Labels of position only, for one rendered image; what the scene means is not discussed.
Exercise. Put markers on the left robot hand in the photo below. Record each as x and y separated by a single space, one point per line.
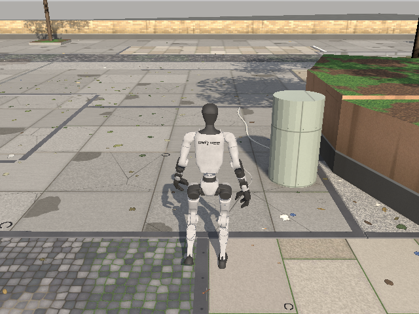
182 181

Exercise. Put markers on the right robot shin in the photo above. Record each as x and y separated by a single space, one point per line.
223 238

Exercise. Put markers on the right robot forearm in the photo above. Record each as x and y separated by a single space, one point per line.
241 177

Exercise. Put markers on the right robot hand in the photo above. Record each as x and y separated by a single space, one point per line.
246 198

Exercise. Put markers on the robot right upper arm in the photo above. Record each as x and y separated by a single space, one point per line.
233 149

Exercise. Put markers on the left robot forearm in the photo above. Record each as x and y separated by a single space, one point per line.
178 171

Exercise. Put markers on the robot left upper arm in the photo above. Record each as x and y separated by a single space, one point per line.
185 148

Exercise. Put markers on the robot left thigh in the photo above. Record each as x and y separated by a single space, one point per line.
193 196

